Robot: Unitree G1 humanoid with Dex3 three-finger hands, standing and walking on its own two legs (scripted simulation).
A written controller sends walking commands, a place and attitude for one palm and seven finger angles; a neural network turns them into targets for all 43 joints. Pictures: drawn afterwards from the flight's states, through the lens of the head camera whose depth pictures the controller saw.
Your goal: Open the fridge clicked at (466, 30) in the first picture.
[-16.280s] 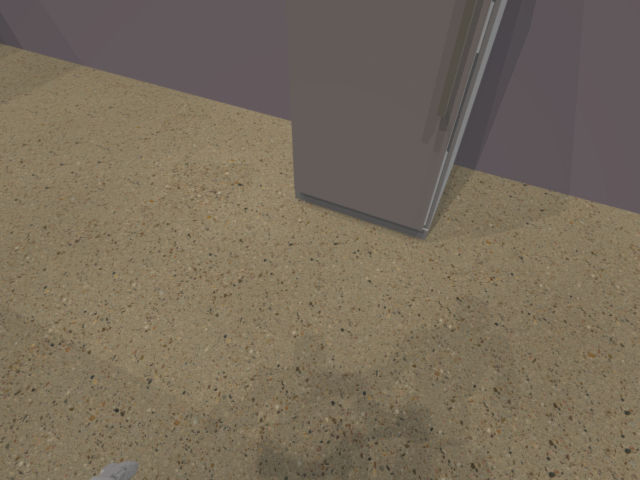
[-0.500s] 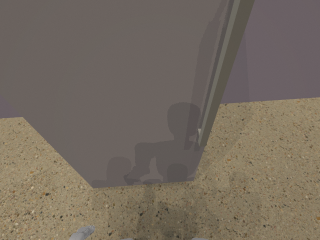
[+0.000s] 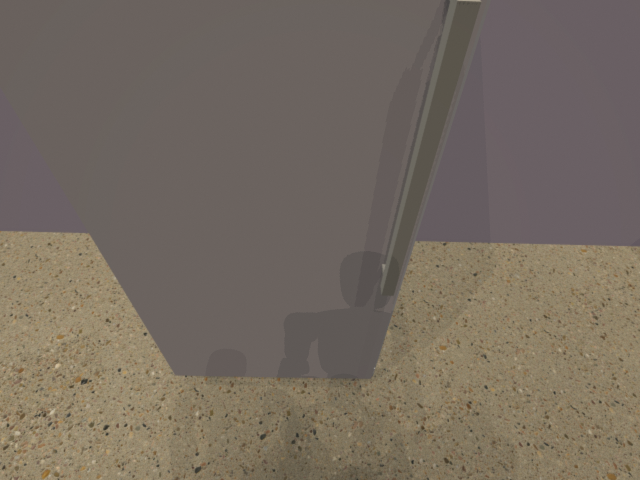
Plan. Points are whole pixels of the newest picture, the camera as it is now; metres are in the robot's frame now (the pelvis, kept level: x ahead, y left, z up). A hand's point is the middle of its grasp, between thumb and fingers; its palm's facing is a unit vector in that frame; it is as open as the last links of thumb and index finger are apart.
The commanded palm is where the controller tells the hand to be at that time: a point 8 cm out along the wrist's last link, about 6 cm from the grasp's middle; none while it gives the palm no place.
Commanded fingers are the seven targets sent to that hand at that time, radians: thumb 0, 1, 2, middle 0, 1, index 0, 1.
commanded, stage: come to a stop and stand still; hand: right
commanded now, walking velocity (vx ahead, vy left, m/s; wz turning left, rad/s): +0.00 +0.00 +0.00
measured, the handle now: (411, 182) +0.50 -0.09 +0.11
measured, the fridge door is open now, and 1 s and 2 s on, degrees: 0 0 0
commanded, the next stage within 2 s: look again from close up in 0.54 s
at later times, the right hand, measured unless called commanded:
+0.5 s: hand out of the picture -0.07 -0.14 -0.18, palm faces +0.03 +0.99 -0.15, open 7.4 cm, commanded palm none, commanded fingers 0.00 -0.90 -0.90 0.20 0.30 0.20 0.30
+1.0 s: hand out of the picture +0.03 -0.18 -0.18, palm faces +0.00 +0.98 -0.20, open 7.4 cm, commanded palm none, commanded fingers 0.00 -0.90 -0.90 0.20 0.30 0.20 0.30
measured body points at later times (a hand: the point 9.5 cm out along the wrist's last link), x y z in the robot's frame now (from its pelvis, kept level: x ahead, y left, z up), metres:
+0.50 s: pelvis -0.01 +0.01 +0.00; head +0.00 +0.00 +0.45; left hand -0.05 +0.21 -0.16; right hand -0.07 -0.19 -0.17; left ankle -0.05 +0.12 -0.74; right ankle +0.06 -0.07 -0.74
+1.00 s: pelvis +0.01 +0.00 -0.01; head +0.01 -0.01 +0.44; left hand +0.04 +0.23 -0.15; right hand +0.03 -0.23 -0.16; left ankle -0.05 +0.12 -0.74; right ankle +0.06 -0.07 -0.74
